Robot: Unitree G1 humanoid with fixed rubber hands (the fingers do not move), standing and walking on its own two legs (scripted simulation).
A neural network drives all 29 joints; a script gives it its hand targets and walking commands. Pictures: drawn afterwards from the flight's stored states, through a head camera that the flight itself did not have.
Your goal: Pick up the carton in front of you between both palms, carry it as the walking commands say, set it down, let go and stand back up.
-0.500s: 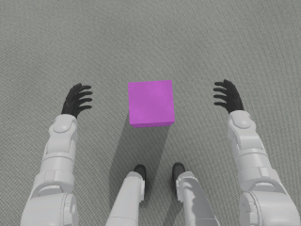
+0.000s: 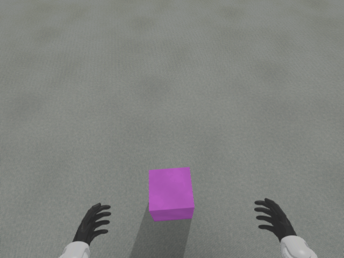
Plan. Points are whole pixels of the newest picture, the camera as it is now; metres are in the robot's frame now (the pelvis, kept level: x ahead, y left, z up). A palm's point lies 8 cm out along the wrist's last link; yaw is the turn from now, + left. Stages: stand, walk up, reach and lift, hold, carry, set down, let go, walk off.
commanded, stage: let go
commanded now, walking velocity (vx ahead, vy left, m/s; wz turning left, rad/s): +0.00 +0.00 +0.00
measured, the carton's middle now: (171, 195) +0.44 +0.05 -0.65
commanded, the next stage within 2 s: stand in 0.44 s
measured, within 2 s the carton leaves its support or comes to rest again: neither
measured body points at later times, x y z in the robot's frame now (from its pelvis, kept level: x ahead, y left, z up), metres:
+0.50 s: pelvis +0.00 +0.00 +0.00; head +0.01 +0.00 +0.45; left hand +0.17 +0.25 -0.08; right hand +0.17 -0.24 -0.08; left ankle -0.02 +0.12 -0.74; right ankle -0.01 -0.11 -0.74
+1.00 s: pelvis +0.02 +0.01 +0.00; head +0.02 +0.02 +0.45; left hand +0.16 +0.30 -0.10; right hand +0.15 -0.28 -0.10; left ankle -0.02 +0.12 -0.74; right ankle -0.01 -0.11 -0.74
